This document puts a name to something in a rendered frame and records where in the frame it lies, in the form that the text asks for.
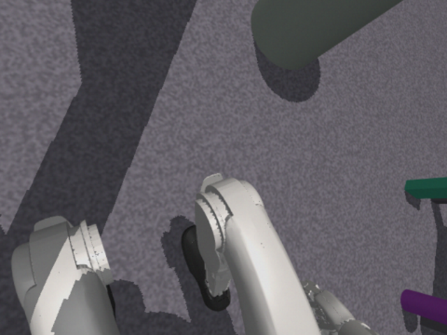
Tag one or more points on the right robot arm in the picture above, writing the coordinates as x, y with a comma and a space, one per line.
356, 327

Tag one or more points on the right robot foot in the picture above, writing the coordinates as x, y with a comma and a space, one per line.
196, 266

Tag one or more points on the right robot hand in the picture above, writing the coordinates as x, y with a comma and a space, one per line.
332, 314

